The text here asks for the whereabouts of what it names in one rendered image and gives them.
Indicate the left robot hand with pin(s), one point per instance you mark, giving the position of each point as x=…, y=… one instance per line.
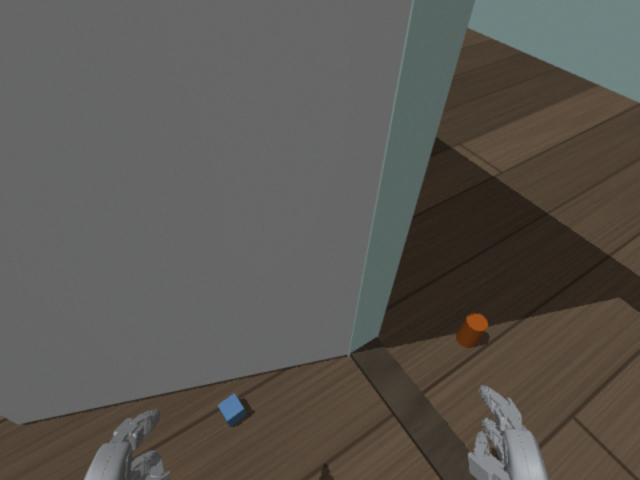
x=113, y=460

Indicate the right robot hand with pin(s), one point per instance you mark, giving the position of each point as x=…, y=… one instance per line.
x=517, y=448

